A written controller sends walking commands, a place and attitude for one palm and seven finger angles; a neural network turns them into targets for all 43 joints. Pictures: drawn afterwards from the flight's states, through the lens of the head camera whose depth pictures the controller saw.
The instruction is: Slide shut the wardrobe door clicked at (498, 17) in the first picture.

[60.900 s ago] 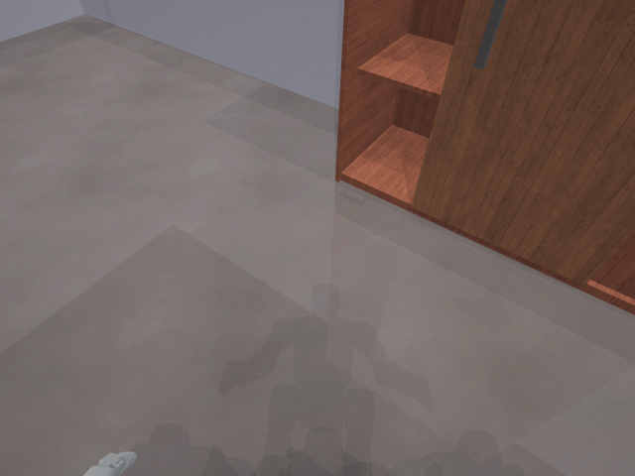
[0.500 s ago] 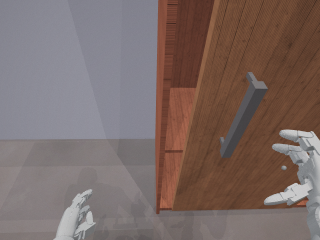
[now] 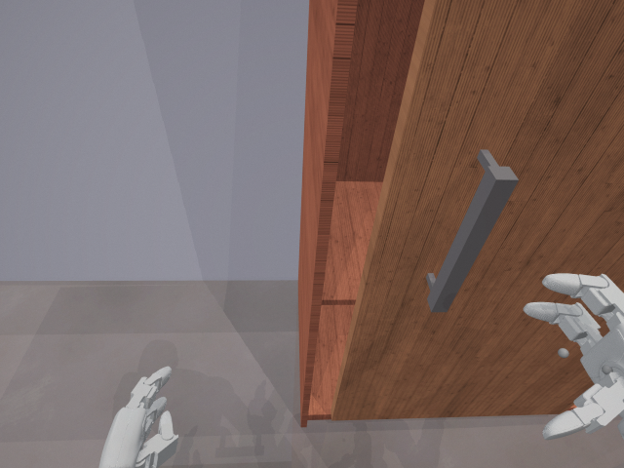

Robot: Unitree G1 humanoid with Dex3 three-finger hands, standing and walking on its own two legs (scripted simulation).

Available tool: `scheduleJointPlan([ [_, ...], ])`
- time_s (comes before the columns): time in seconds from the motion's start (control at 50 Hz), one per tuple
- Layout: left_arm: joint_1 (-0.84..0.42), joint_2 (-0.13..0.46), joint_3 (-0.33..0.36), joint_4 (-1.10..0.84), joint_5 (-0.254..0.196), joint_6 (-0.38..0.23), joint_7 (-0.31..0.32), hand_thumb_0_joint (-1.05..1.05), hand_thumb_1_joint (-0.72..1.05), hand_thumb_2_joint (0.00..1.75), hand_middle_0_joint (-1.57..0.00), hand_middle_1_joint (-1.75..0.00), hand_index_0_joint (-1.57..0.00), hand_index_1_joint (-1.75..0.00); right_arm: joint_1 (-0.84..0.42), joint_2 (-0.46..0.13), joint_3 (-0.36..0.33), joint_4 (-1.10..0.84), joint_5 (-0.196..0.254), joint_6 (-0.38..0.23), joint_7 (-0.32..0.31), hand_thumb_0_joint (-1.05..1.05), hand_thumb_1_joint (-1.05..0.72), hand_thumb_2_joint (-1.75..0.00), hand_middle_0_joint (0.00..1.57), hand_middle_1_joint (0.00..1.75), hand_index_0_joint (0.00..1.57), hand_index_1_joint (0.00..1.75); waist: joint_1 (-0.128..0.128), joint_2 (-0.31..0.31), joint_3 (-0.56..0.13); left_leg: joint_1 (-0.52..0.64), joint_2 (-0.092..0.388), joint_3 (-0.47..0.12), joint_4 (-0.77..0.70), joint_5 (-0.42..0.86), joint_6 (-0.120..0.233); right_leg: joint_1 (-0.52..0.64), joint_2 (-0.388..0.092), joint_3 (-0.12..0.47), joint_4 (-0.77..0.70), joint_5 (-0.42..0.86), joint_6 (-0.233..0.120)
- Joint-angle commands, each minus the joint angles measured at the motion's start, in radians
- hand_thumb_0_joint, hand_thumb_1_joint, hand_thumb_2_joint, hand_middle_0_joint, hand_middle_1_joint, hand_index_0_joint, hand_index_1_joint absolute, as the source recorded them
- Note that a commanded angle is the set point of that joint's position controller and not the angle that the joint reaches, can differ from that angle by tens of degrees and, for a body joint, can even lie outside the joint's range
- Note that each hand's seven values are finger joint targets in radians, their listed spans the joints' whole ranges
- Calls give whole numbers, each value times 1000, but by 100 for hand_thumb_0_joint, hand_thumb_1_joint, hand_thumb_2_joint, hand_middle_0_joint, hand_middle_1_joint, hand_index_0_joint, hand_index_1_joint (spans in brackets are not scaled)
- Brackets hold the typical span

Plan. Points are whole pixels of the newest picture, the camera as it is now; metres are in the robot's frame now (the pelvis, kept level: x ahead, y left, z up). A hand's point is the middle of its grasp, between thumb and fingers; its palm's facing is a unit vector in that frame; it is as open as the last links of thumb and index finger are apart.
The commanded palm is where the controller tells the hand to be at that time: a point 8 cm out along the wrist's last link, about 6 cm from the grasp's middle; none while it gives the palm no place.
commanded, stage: draw the hand back to the body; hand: right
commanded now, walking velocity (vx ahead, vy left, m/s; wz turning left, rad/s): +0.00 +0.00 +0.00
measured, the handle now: (458, 239) +0.40 -0.20 +0.11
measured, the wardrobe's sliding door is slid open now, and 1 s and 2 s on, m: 0.07 0.07 0.07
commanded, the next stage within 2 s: step back with the hand held close in 1.38 s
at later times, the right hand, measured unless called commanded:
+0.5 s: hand (604, 358) +0.20 -0.28 +0.15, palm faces +0.37 +0.88 -0.30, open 13.6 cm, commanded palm +0.16 -0.31 +0.16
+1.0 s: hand (620, 334) +0.21 -0.28 +0.18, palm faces +0.42 +0.82 -0.38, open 8.8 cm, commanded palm +0.16 -0.31 +0.19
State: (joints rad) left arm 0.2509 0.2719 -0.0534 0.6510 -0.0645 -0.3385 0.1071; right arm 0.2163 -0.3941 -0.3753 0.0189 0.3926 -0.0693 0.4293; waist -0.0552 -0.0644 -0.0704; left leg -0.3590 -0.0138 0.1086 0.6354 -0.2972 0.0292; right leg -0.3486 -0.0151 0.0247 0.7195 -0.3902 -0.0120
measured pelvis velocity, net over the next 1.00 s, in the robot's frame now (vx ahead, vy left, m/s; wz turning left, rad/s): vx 0.02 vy -0.02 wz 0.04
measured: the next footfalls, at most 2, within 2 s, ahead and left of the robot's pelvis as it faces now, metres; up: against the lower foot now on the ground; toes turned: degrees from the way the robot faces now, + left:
none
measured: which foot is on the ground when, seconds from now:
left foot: down 0.00-1.00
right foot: down 0.00-1.00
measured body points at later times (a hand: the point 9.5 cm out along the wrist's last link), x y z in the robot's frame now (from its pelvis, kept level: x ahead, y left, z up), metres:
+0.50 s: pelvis +0.00 -0.02 +0.01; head -0.02 -0.01 +0.46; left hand +0.19 +0.20 -0.05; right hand +0.18 -0.32 +0.16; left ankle +0.02 +0.10 -0.72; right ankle -0.01 -0.11 -0.72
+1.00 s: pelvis +0.02 -0.02 +0.02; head -0.01 -0.01 +0.47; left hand +0.20 +0.21 -0.06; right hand +0.18 -0.32 +0.20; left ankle +0.02 +0.10 -0.72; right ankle -0.01 -0.11 -0.72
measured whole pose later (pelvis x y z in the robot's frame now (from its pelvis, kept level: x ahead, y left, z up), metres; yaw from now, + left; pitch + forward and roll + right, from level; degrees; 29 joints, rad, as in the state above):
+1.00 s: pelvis +0.02 -0.02 +0.02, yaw +2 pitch -4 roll +1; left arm 0.22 0.23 -0.01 0.65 0.00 -0.17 0.05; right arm 0.47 -0.35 -0.33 -0.37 0.07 -0.13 -0.10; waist -0.08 -0.06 0.00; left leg -0.13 0.00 0.05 0.42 -0.22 0.00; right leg -0.09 0.01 -0.03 0.46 -0.31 -0.04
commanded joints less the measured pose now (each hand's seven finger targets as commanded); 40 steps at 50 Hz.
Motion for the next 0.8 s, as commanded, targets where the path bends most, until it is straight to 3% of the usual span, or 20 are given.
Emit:
scheduleJointPlan([
  [0.0, -127, 107, 40, -187, -2, -82, -11, 0, 90, 90, -20, -30, -20, -30, -86, -219, -148, -217, 40, -31, -16, 0, 55, -20, 25, 115, 25, 115, -18, 3, -94, 129, 19, -88, -120, 130, -5, -35, 17, 26, -144, 218, -14],
  [0.04, -125, 108, 43, -196, -6, -79, -15, 0, 90, 90, -20, -30, -20, -30, -72, -213, -151, -223, 37, -9, -24, 0, 55, -20, 25, 115, 25, 115, -17, 29, -88, 116, 15, -80, -126, 116, -10, -27, 15, 22, -156, 203, -15],
  [0.18, -134, 102, 40, -199, -4, -93, -15, 0, 90, 90, -20, -30, -20, -30, -78, -190, -119, -379, 19, 8, -47, 0, 55, -20, 25, 115, 25, 115, -9, -37, -83, 116, 4, -66, -141, 148, -5, 41, 12, 24, -180, 226, -15],
  [0.28, -137, 102, 38, -180, -4, -102, -6, 0, 90, 90, -20, -30, -20, -30, -78, -193, -121, -410, 9, 19, -66, 0, 37, -29, 24, 104, 24, 104, -6, -23, -51, 106, -1, -55, -159, 126, -4, 65, 7, 39, -210, 207, -9],
  [0.3, -142, 96, 62, -184, 40, -74, -17, 0, 90, 90, -20, -30, -20, -30, -125, -293, -147, -577, -173, -39, -270, 0, 33, -31, 24, 102, 24, 102, -36, -43, -8, 152, 9, -100, -209, 104, 1, 19, 9, 32, -236, 190, -5],
  [0.32, -131, 81, 58, -183, 43, -65, -25, 0, 90, 90, -20, -30, -20, -30, 3, -154, -78, -498, -189, -36, -354, 0, 30, -32, 24, 100, 24, 100, -11, -13, 31, 139, 20, -86, -215, 69, 3, 15, 4, 29, -254, 142, 5],
  [0.34, -124, 75, 58, -176, 41, -43, -30, 0, 90, 90, -20, -30, -20, -30, 64, -104, -31, -481, -218, -43, -406, 0, 26, -34, 24, 98, 24, 98, -10, 3, 39, 148, 24, -81, -212, 70, 1, 32, -3, 29, -268, 134, 6],
  [0.38, -130, 75, 61, -173, 45, -9, -35, 0, 90, 90, -20, -30, -20, -30, 94, -120, -24, -523, -253, -61, -467, 0, 19, -37, 24, 94, 24, 94, -15, -46, 24, 184, 28, -91, -221, 87, 4, 53, -1, 20, -283, 149, 3],
  [0.42, -133, 74, 65, -170, 50, 11, -38, 0, 90, 90, -20, -30, -20, -30, 72, -136, -27, -556, -279, -83, -505, 0, 12, -41, 24, 89, 24, 89, -9, -38, -3, 202, 32, -89, -224, 92, 3, 82, -6, 23, -303, 153, 4],
  [0.5, -144, 70, 69, -163, 55, 38, -36, 0, 90, 90, -20, -30, -20, -30, 56, -134, -16, -564, -308, -101, -539, 0, -3, -48, 23, 81, 23, 81, -4, -10, 10, 221, 31, -89, -238, 108, 1, 111, -9, 19, -328, 186, 2],
  [0.56, -146, 65, 72, -156, 59, 49, -41, 0, 90, 90, -20, -30, -20, -30, 80, -123, -9, -584, -323, -114, -549, 0, -14, -53, 23, 75, 23, 75, -9, -46, -12, 241, 30, -82, -229, 163, 4, 156, -13, 26, -339, 268, 13],
  [0.66, -144, 65, 79, -154, 63, 74, -51, 0, 90, 90, -20, -30, -20, -30, 155, -121, -32, -576, -324, -113, -550, 0, -32, -62, 22, 64, 22, 64, -18, 15, -11, 273, 27, -75, -226, 245, 0, 174, -22, 23, -335, 415, 30],
  [0.78, -154, 61, 83, -156, 62, 103, -53, 0, 90, 90, -20, -30, -20, -30, 151, -130, -52, -583, -323, -118, -546, 0, -54, -73, 21, 51, 21, 51, -20, -3, 19, 280, 29, -82, -246, 237, 0, 174, -22, 12, -345, 392, 30],
])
